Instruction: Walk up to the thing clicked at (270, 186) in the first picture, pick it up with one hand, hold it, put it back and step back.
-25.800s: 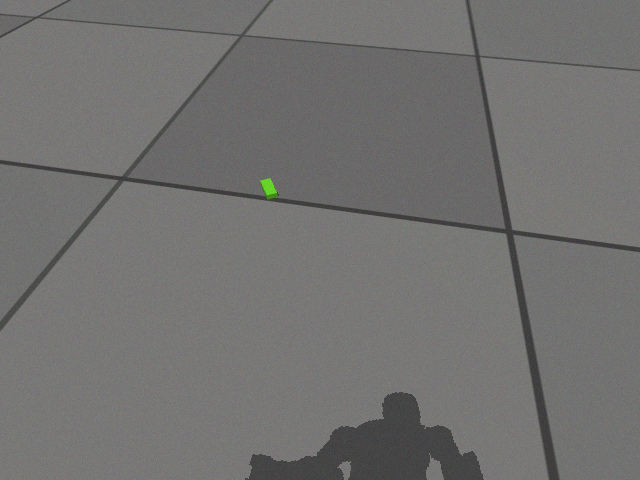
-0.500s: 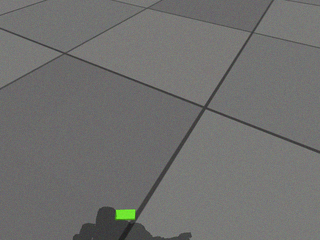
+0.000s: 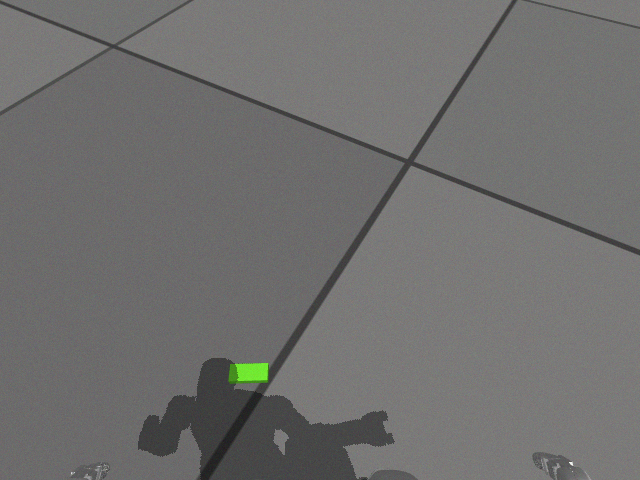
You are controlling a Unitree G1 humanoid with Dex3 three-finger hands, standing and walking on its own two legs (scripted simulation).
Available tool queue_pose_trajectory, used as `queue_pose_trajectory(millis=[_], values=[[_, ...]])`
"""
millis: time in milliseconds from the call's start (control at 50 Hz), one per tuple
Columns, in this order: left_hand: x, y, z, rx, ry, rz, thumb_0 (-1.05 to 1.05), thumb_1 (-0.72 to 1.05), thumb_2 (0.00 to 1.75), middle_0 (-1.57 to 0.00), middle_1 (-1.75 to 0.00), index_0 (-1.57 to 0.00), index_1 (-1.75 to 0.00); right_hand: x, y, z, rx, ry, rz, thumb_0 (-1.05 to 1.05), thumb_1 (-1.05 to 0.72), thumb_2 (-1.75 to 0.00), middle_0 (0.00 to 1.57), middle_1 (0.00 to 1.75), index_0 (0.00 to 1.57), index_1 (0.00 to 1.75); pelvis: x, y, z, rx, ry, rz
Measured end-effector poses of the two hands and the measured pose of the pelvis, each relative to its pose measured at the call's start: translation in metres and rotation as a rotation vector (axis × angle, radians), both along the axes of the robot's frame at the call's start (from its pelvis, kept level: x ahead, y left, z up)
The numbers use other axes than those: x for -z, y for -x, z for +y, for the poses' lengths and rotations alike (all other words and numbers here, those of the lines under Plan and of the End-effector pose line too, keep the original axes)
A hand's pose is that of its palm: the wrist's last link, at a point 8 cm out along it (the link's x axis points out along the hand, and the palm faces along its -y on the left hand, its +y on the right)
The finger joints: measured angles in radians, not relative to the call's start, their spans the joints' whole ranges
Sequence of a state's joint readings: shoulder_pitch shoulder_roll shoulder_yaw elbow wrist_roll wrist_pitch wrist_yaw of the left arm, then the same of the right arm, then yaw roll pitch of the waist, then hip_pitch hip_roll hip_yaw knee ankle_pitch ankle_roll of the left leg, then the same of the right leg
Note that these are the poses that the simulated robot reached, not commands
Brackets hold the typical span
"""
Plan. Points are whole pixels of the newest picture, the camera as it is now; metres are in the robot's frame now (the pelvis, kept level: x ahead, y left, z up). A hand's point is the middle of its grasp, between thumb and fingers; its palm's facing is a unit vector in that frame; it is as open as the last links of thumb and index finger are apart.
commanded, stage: walk up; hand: left
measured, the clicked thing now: (249, 373) +0.46 +0.23 -0.75
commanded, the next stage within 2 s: stand in 1.98 s
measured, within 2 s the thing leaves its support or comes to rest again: neither
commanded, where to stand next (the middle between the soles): +0.07 -0.01 m, yaw -1 degrees
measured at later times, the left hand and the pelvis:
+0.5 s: hand out of the picture -0.03 +0.30 -0.16, palm faces +0.03 -0.92 -0.39, open 7.4 cm; pelvis -0.12 +0.02 -0.01, yaw +4 degrees
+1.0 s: hand out of the picture -0.14 +0.27 -0.14, palm faces -0.01 -0.92 -0.40, open 7.4 cm; pelvis -0.24 +0.01 -0.01, yaw +0 degrees
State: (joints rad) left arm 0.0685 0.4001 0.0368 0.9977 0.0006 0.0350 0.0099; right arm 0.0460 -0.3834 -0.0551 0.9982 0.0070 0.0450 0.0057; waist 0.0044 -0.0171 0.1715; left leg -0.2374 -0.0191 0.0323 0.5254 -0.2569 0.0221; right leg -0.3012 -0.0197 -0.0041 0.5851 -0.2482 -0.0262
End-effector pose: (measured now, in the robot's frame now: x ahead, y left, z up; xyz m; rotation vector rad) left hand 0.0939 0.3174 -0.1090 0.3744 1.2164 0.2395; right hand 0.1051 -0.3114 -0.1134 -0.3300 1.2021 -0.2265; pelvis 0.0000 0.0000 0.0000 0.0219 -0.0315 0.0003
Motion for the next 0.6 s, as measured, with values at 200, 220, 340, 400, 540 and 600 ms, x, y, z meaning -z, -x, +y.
queue_pose_trajectory(millis=[200,220,340,400,540,600], values=[[-0.002,0.055,-0.015,0.002,-0.024,-0.004,0.0,0.9,0.89,-0.2,-0.3,-0.21,-0.3,0.015,0.028,-0.015,-0.033,-0.001,-0.021,0.01,-0.91,-0.9,0.21,0.3,0.2,0.3,0.01,0.045,-0.011,-0.019,-0.007,-0.01],[-0.003,0.058,-0.016,0.001,-0.024,-0.011,0.0,0.9,0.89,-0.2,-0.3,-0.21,-0.3,0.015,0.035,-0.014,-0.042,0.0,-0.008,0.01,-0.91,-0.9,0.21,0.3,0.2,0.3,0.009,0.049,-0.01,-0.024,-0.008,-0.004],[-0.003,0.077,-0.008,-0.005,-0.014,-0.089,0.0,0.9,0.89,-0.21,-0.3,-0.21,-0.3,0.02,0.091,-0.005,-0.09,0.028,0.104,0.01,-0.91,-0.9,0.21,0.3,0.2,0.3,0.012,0.081,0.001,-0.066,0.0,0.012],[0.007,0.093,0.006,-0.011,0.004,-0.108,0.0,0.9,0.89,-0.21,-0.3,-0.21,-0.3,0.019,0.12,0.003,-0.092,0.046,0.124,0.01,-0.91,-0.9,0.21,0.3,0.2,0.3,0.018,0.101,0.012,-0.083,0.01,0.012],[0.009,0.145,0.025,-0.059,0.023,-0.043,0.0,0.9,0.89,-0.2,-0.3,-0.21,-0.3,-0.006,0.181,0.024,-0.058,0.053,0.148,0.01,-0.91,-0.9,0.21,0.3,0.2,0.3,0.003,0.131,0.022,-0.069,0.041,0.001],[0.008,0.167,0.028,-0.069,0.023,-0.032,0.0,0.9,0.89,-0.2,-0.3,-0.21,-0.3,-0.012,0.185,0.025,-0.063,0.064,0.124,0.01,-0.9,-0.9,0.21,0.3,0.21,0.3,0.0,0.143,0.022,-0.056,0.045,0.007]])
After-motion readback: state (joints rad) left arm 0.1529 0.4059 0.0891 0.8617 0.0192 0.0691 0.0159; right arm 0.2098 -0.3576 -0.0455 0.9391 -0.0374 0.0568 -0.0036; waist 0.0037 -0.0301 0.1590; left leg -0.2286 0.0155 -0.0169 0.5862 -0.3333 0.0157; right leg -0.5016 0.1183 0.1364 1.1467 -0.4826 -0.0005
